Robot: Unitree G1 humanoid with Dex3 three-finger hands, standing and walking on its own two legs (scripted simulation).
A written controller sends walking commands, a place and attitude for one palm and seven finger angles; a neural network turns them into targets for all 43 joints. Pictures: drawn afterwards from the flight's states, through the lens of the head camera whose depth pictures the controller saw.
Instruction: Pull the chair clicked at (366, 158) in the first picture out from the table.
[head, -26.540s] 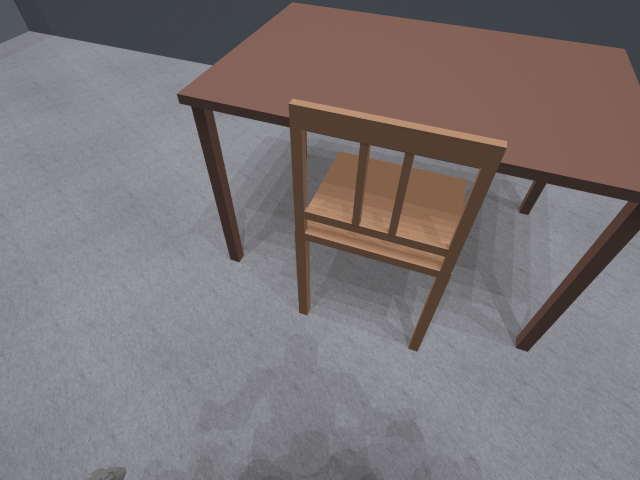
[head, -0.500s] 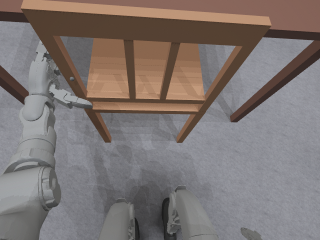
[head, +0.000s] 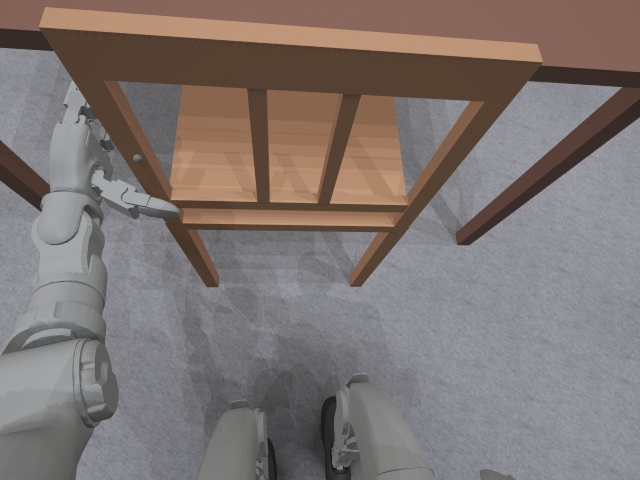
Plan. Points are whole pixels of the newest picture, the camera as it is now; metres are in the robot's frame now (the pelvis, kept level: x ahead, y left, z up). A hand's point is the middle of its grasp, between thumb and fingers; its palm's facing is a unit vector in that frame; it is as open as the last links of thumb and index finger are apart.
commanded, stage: hook a spindle and tug to test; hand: left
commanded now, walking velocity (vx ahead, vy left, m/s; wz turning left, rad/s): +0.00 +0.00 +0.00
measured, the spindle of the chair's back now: (261, 152) +0.52 +0.04 -0.01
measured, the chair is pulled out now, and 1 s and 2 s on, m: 0.00 0.00 0.03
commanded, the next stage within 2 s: step backward, pulling the chair out in 1.60 s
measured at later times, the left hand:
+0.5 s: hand (141, 163) +0.49 +0.18 +0.02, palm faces -0.06 -1.00 -0.04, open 14.9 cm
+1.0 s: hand (141, 157) +0.49 +0.18 +0.02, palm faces -0.03 -1.00 -0.02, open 5.9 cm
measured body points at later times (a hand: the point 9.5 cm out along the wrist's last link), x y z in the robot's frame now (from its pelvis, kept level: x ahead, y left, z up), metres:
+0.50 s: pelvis +0.00 +0.00 +0.00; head +0.16 +0.03 +0.41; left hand +0.48 +0.23 +0.02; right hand +0.05 -0.26 -0.12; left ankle -0.01 +0.07 -0.63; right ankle +0.06 -0.11 -0.63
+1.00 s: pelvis +0.00 +0.00 +0.00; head +0.17 +0.03 +0.42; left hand +0.49 +0.23 +0.02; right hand +0.03 -0.26 -0.11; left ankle -0.01 +0.07 -0.63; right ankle +0.06 -0.11 -0.63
